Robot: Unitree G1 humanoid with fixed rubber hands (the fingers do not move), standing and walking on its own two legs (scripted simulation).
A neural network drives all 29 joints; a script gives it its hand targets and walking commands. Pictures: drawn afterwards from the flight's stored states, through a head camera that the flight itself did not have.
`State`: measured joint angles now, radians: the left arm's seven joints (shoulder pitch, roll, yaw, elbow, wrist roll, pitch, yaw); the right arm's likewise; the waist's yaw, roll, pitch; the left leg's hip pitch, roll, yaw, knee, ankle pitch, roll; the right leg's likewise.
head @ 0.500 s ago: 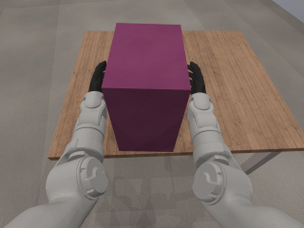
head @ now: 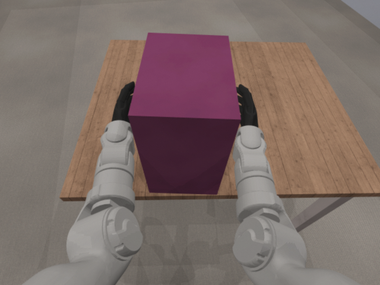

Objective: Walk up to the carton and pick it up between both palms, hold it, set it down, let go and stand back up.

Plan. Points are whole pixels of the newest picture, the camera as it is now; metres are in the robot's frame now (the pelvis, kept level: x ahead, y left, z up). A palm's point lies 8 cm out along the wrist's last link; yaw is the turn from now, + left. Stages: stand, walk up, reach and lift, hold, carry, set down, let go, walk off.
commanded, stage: reach and lift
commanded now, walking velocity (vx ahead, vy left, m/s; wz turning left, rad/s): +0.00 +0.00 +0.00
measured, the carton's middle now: (185, 120) +0.45 +0.03 +0.06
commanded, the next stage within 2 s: none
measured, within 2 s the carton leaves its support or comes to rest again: leaves its support in 0.98 s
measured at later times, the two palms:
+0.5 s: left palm (123, 120) +0.42 +0.16 +0.10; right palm (246, 124) +0.42 -0.10 +0.10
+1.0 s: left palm (131, 122) +0.41 +0.14 +0.10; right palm (256, 127) +0.41 -0.12 +0.10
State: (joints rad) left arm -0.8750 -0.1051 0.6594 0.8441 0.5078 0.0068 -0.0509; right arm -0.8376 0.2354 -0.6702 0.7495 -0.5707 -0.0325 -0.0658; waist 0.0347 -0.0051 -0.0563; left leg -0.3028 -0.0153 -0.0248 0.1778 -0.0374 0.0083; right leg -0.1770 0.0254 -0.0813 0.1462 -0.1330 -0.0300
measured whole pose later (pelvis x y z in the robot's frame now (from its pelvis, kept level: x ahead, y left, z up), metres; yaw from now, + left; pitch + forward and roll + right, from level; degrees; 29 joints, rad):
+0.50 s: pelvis +0.00 +0.00 +0.00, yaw +0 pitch +10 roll +0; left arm -0.85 -0.11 0.65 0.84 0.50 0.00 -0.05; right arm -0.82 0.22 -0.64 0.80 -0.56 -0.08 -0.09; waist 0.03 0.00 -0.08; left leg -0.30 -0.01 -0.02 0.15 -0.03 0.01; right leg -0.18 0.03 -0.08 0.13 -0.12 -0.03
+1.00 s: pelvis -0.01 +0.00 +0.00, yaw -1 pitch +12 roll +0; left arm -0.84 -0.08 0.59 0.95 0.42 -0.07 0.03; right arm -0.81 0.16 -0.59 0.92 -0.52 -0.17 -0.13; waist 0.01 -0.01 -0.15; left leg -0.33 0.00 -0.01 0.13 0.00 0.00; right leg -0.23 0.03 -0.07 0.13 -0.11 -0.04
